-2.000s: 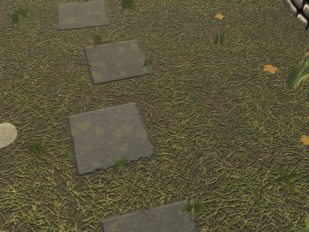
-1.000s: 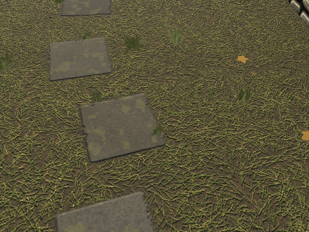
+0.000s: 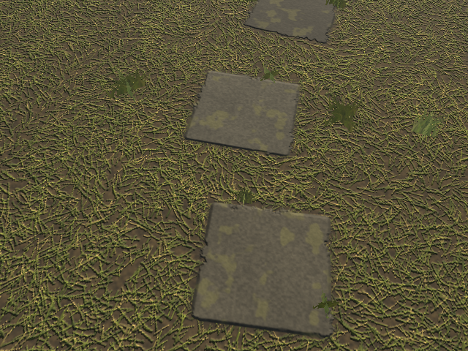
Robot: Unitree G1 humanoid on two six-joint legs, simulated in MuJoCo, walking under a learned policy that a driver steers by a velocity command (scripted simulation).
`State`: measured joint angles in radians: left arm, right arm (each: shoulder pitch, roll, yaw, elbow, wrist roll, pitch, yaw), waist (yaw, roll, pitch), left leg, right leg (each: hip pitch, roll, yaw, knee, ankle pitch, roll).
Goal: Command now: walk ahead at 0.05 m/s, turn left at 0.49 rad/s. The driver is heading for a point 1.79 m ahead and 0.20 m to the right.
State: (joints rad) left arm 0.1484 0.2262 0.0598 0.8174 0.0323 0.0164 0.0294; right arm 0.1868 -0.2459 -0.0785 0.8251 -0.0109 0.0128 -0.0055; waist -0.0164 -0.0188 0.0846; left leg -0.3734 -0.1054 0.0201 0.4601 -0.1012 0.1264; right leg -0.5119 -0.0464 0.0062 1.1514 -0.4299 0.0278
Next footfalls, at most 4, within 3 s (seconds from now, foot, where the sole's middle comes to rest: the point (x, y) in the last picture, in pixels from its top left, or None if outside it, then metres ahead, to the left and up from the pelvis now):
0.32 right None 0.04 -0.14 -0.77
0.56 left None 0.04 0.08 -0.77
1.94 right None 0.42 -0.06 -0.77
2.50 left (191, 253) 0.72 0.12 -0.77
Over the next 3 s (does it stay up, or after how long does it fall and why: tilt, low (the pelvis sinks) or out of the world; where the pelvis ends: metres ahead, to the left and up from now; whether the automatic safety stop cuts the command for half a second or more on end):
stays up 0.84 0.05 0.00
